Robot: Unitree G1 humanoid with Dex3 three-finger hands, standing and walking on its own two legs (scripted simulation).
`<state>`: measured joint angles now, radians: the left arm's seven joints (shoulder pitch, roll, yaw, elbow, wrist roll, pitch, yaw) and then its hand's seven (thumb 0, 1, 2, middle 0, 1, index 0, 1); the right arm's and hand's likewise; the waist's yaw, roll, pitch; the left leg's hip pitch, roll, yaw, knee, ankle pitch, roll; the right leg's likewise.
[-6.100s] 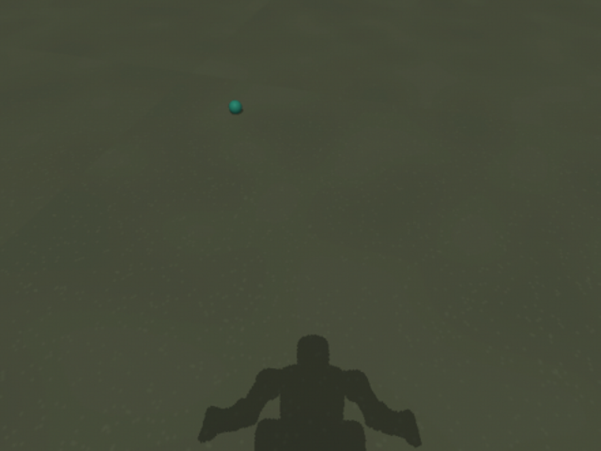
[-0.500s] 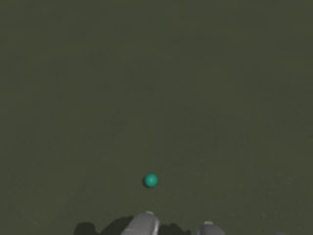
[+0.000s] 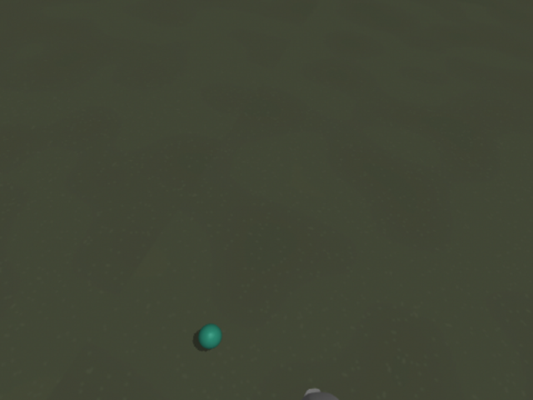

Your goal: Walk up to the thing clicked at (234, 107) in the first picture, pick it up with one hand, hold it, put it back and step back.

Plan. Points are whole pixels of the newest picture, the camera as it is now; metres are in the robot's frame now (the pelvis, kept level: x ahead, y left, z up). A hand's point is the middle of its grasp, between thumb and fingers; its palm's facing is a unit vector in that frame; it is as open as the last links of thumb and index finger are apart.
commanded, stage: walk up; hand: left
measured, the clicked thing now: (210, 336) +0.46 +0.14 -0.73
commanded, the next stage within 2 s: stand in 1.54 s
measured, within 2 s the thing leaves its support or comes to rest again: neither
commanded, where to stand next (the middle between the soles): +0.10 -0.04 m, yaw +2 degrees
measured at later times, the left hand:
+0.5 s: hand (120, 397) +0.18 +0.23 -0.16, palm faces -0.01 -0.93 -0.36, open 7.4 cm
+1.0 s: hand out of the picture +0.14 +0.22 -0.15, palm faces +0.02 -0.95 -0.32, open 7.4 cm
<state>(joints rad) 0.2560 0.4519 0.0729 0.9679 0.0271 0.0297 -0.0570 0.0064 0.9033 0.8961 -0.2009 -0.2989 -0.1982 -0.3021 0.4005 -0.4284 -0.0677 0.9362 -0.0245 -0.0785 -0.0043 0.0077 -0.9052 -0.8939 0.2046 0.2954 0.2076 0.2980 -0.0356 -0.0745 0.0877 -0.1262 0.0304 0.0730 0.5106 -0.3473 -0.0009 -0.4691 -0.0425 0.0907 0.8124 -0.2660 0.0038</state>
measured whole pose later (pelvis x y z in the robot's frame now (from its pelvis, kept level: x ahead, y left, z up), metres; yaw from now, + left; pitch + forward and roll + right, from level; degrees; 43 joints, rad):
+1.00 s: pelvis +0.05 -0.03 +0.01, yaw +1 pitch -2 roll +0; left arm 0.06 0.35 0.02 1.11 0.00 0.01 -0.02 0.00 0.90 0.90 -0.20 -0.30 -0.20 -0.30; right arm 0.05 -0.36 0.01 1.12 0.00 -0.02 0.02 0.01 -0.91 -0.89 0.20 0.29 0.21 0.30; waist 0.01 0.00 0.08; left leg -0.26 0.01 -0.01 0.44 -0.14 -0.01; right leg -0.19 -0.01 -0.03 0.44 -0.22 0.00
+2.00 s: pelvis +0.09 -0.03 +0.01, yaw +2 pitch -1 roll +0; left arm 0.11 0.34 0.01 1.15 0.01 -0.02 -0.01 0.00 0.90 0.90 -0.20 -0.30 -0.20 -0.30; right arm 0.08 -0.35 0.00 1.15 -0.01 -0.02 0.01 0.01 -0.91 -0.89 0.20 0.29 0.21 0.30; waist 0.00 0.01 0.04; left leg -0.16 0.01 -0.01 0.33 -0.15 -0.01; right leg -0.09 -0.02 -0.03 0.32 -0.22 0.01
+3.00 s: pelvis +0.10 -0.03 +0.02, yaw +1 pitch -1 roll +0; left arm 0.11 0.35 0.00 1.13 0.01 -0.01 0.00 0.00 0.90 0.90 -0.20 -0.30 -0.20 -0.30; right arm 0.09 -0.35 0.00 1.15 -0.01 -0.02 0.01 0.01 -0.91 -0.89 0.20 0.29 0.21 0.30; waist 0.00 0.00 0.03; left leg -0.13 0.01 0.00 0.30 -0.15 -0.01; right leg -0.05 -0.02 -0.03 0.29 -0.21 0.01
